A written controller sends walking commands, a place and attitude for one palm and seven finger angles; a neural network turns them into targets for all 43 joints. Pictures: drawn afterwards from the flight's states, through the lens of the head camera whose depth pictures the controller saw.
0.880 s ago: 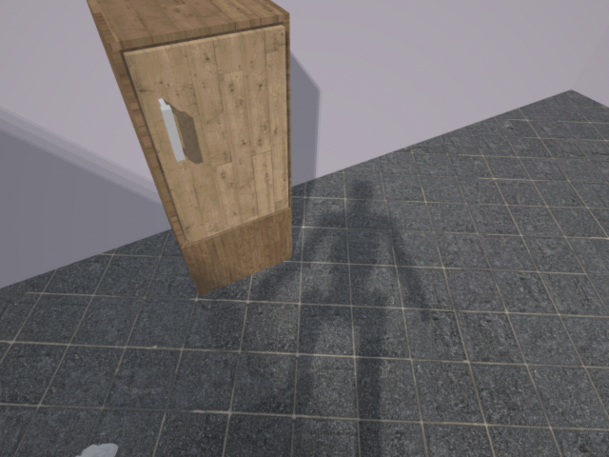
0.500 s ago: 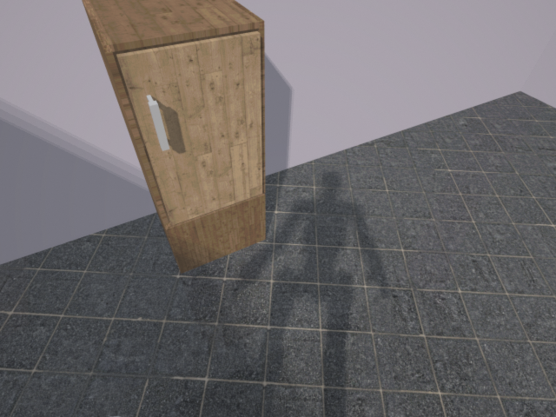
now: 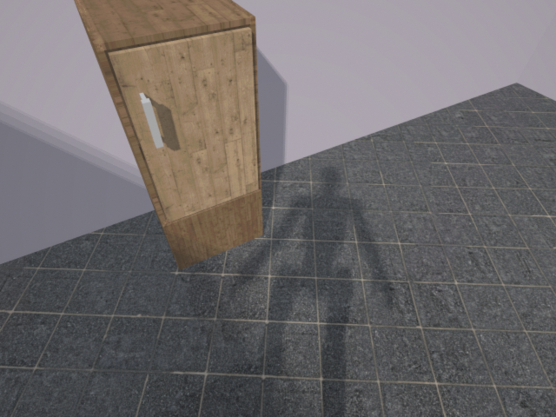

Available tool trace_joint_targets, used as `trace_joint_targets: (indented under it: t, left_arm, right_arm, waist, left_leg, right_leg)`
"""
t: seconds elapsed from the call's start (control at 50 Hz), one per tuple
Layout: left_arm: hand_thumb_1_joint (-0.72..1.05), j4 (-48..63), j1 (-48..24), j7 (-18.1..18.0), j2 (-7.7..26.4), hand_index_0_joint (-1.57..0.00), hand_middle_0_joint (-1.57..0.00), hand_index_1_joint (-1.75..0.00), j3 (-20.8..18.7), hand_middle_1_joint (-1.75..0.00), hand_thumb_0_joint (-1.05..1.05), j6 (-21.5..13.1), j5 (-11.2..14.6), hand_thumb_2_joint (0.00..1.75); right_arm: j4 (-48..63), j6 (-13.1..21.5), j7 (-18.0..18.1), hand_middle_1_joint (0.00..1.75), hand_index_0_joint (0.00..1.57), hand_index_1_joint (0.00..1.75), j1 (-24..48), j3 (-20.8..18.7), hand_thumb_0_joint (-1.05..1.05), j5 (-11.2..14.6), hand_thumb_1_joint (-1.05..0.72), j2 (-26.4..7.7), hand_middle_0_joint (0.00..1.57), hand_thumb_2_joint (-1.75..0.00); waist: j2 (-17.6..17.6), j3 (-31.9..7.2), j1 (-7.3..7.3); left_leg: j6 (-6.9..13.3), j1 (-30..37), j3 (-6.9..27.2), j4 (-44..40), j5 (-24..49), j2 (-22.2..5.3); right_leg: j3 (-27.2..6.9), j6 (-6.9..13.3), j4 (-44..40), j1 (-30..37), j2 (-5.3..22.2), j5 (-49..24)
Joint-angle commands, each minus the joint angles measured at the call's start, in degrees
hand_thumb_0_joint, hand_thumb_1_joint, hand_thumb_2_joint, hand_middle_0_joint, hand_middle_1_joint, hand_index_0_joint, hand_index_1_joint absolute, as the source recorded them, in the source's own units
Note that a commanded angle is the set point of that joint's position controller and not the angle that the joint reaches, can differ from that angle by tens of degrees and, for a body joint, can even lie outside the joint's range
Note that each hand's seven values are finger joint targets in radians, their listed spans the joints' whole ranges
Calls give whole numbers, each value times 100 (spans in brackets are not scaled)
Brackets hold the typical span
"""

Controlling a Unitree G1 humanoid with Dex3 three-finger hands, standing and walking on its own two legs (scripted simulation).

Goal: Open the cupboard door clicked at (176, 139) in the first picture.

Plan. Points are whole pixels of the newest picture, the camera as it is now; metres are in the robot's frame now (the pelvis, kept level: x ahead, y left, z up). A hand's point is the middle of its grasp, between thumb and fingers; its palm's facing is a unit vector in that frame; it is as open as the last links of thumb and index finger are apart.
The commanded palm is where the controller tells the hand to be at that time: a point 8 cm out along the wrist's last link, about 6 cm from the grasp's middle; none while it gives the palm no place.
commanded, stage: look at it before walking up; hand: left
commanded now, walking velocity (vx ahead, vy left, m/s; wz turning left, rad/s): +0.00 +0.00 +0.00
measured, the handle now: (150, 120) +0.80 +0.38 -0.02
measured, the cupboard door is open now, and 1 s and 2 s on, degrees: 0 0 0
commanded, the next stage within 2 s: turn to face it in 0.56 s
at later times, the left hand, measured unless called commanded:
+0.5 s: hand out of the picture +0.08 +0.24 -0.16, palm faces -0.03 -0.94 -0.33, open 7.4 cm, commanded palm none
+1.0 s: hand out of the picture +0.04 +0.23 -0.18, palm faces +0.13 -0.96 -0.26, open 7.4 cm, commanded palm none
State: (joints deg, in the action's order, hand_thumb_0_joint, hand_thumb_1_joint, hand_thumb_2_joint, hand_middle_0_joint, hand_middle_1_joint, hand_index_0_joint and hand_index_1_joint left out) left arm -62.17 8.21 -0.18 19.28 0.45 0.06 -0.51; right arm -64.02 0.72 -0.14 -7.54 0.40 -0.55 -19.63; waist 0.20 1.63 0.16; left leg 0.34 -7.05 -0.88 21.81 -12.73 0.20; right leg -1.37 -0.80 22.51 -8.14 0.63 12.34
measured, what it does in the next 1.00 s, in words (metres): stands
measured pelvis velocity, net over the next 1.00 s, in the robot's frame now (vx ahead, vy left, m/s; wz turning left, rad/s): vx -0.01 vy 0.01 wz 0.16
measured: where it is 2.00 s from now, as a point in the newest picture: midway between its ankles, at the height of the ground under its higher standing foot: outside the picture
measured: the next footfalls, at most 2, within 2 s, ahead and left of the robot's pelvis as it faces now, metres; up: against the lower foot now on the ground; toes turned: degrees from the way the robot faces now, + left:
right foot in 1.54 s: +0.04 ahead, -0.10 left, +0.00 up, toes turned +24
left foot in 1.92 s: -0.08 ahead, +0.13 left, +0.00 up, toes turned +34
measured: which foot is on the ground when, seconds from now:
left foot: down 0.00-1.00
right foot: down 0.00-1.00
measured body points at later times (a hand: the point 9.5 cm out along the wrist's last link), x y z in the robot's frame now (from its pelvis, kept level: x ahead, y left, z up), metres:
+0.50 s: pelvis +0.00 +0.00 +0.00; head +0.01 +0.00 +0.45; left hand +0.08 +0.29 -0.13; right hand +0.08 -0.30 -0.13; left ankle -0.01 +0.12 -0.74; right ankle +0.00 -0.13 -0.74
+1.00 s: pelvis -0.01 +0.01 -0.02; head +0.01 +0.03 +0.43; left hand +0.04 +0.28 -0.16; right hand +0.09 -0.24 -0.15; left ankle -0.03 +0.11 -0.72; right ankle +0.00 -0.13 -0.74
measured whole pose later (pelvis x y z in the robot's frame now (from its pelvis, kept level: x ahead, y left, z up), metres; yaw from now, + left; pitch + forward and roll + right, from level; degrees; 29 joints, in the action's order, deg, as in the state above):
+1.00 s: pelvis -0.01 +0.01 -0.02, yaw +9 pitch -2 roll -1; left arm -54.8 9.3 -1.6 14.5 -0.9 1.7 -1.4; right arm -57.8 -2.9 -0.8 -10.5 -1.7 -0.4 -14.7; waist -0.8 4.4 1.1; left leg -1.0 -19.7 -1.8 46.0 -26.3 0.1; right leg 6.4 -1.8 32.5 -12.3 4.8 18.1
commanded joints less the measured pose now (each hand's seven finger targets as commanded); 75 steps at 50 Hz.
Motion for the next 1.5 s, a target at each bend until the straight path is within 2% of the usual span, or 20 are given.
trace_joint_targets:
  t: [0.0,0.66,0.74,0.78,0.84,0.88,0.9,0.94,0.98,1.0,1.02,1.04,1.06,1.08,1.14,1.18,1.26,1.34,1.42,1.48]
  left_arm:
    - [90,376,-278,-64,1209,-20,-20,-30,-224,-30,0,-155,-20,90]
    - [90,348,-249,-62,1229,-20,-20,-30,-237,-30,0,-172,-12,90]
    - [90,391,79,-142,635,-20,-20,-30,-184,-30,0,20,1,90]
    - [90,487,207,-163,648,-20,-20,-30,-225,-30,0,81,-11,90]
    - [90,708,409,-190,879,-20,-20,-30,-362,-30,0,101,-40,90]
    - [90,878,488,-219,966,-20,-20,-30,-432,-30,0,87,-83,90]
    - [90,964,399,-255,926,-20,-20,-30,-460,-30,0,83,-120,90]
    - [90,1136,52,-239,876,-20,-20,-30,-475,-30,0,53,-153,90]
    - [90,1197,80,-205,828,-20,-20,-30,-497,-30,0,87,-91,90]
    - [90,1242,129,-185,676,-20,-20,-30,-484,-30,0,133,-56,90]
    - [90,1414,281,-148,220,-20,-20,-30,-442,-30,0,200,-2,90]
    - [90,1609,4,-159,122,-20,-20,-30,-397,-30,0,217,-46,90]
    - [90,1583,-182,-175,138,-20,-20,-30,-426,-30,0,249,-40,90]
    - [90,1506,-245,-155,92,-20,-20,-30,-476,-30,0,239,-40,90]
    - [90,1239,180,-96,25,-20,-20,-30,-504,-30,0,203,-51,90]
    - [90,1195,248,-93,-68,-20,-20,-30,-497,-30,0,199,-35,90]
    - [90,1239,119,-113,-154,-20,-20,-30,-508,-30,0,183,-31,90]
    - [90,1288,54,-137,-231,-20,-20,-30,-488,-30,0,182,-13,90]
    - [90,1224,426,-174,-265,-20,-20,-30,-456,-30,0,164,17,90]
    - [90,1102,910,-212,-144,-20,-20,-30,-477,-30,0,92,7,90]
  right_arm:
    - [366,122,87,30,20,30,351,-247,0,14,-90,-1143,20,-90]
    - [369,129,98,30,20,30,441,-234,0,20,-90,-1170,20,-90]
    - [430,-39,61,30,20,30,132,-135,0,-1,-90,-518,20,-90]
    - [550,-113,54,30,20,30,78,-178,0,-8,-90,-494,20,-90]
    - [820,-209,31,30,20,30,2,-275,0,-4,-90,-421,20,-90]
    - [1017,-276,38,30,20,30,38,-368,0,-11,-90,-307,20,-90]
    - [1064,-285,29,30,20,30,-11,-403,0,-4,-90,-289,20,-90]
    - [1084,-254,-36,30,20,30,-309,-409,0,44,-90,-65,20,-90]
    - [1051,-234,-60,30,20,30,-694,-410,0,16,-90,2,20,-90]
    - [1035,-197,-75,30,20,30,-948,-451,0,-15,-90,-141,20,-90]
    - [1111,-142,-59,30,20,30,-1137,-576,0,-86,-90,-726,20,-90]
    - [1092,-151,-24,30,20,30,-1320,-647,0,-74,-90,-984,20,-90]
    - [1079,-143,35,30,20,30,-1280,-635,0,-71,-90,-851,20,-90]
    - [1148,-142,77,30,20,30,-989,-605,0,-80,-90,-730,20,-90]
    - [1279,-77,118,30,20,30,-583,-518,0,-79,-90,-367,20,-90]
    - [1221,-71,131,30,20,30,-736,-539,0,-63,-90,-336,20,-90]
    - [1149,-100,148,30,20,30,-995,-580,0,-65,-90,-271,20,-90]
    - [1134,-151,143,30,20,30,-1003,-621,0,-93,-90,-272,20,-90]
    - [1194,-208,111,30,20,30,-776,-643,0,-106,-90,-315,20,-90]
    - [1262,-238,63,30,20,30,-560,-627,0,-45,-90,-200,20,-90]
  waist:
    - [-114,-231,-27]
    - [-8,-339,-37]
    - [41,-314,-65]
    - [-35,-258,-102]
    - [-759,-369,-164]
    - [-1295,-225,-215]
    - [-1200,-174,-176]
    - [-991,-140,92]
    - [-848,-314,204]
    - [-263,-399,330]
    - [1603,-271,338]
    - [1685,-215,423]
    - [1072,-238,412]
    - [1017,12,300]
    - [570,-125,53]
    - [571,-358,108]
    - [610,-489,232]
    - [678,-385,262]
    - [803,-441,109]
    - [580,-386,-138]
  left_leg:
    - [155,-71,626,-432,682,-681]
    - [134,120,623,-413,1225,-705]
    - [70,-345,653,-4,1562,-658]
    - [90,-684,742,244,1532,-610]
    - [-8,-1268,455,1320,922,-224]
    - [-113,-1642,140,2774,-1509,-17]
    - [-121,-1706,160,3296,-1863,-146]
    - [-184,-1474,92,2637,-1725,-337]
    - [-202,-704,-330,1419,-484,-188]
    - [-96,-31,-15,649,332,-352]
    - [542,132,2142,-207,1652,-1696]
    - [1165,-289,2901,-602,1872,-2353]
    - [1184,-557,2950,-712,729,-2118]
    - [1079,-875,2831,-782,15,-1894]
    - [923,-797,2057,-609,448,-1351]
    - [942,-363,1886,-499,869,-1223]
    - [1018,104,2127,-440,1214,-1223]
    - [1075,-57,2376,-424,1295,-1216]
    - [994,-472,2491,-340,1229,-1094]
    - [578,-1351,2200,-17,453,-658]
  right_leg:
    - [-516,237,-367,-59,607,-639]
    - [-423,213,-378,134,647,-1183]
    - [-144,58,117,139,723,-1248]
    - [-110,60,283,111,797,-1238]
    - [-549,460,77,234,1478,-1301]
    - [-966,1125,-239,-9,2250,-1861]
    - [-878,1281,-192,-125,2372,-2172]
    - [-137,1047,322,-158,2121,-2726]
    - [376,609,896,-494,1844,-2119]
    - [678,271,1646,-1072,1591,-1259]
    - [1045,-293,3017,-2219,637,1301]
    - [527,-282,3944,-2335,389,2601]
    - [120,-208,4363,-2372,440,2187]
    - [-3,-204,4505,-2474,513,1787]
    - [44,-277,4243,-2234,516,1079]
    - [110,-309,3868,-2185,424,1060]
    - [101,-347,3404,-2219,301,1162]
    - [96,-308,2796,-1874,177,1344]
    - [135,-199,1816,-1032,-2,1228]
    - [191,-135,169,242,24,193]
